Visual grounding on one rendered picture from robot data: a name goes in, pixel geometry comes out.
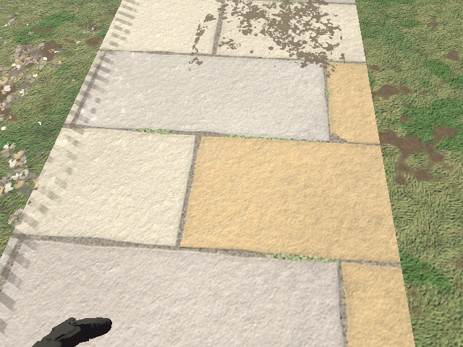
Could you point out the robot left hand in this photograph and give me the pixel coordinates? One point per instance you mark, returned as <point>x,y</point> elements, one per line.
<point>71,332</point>

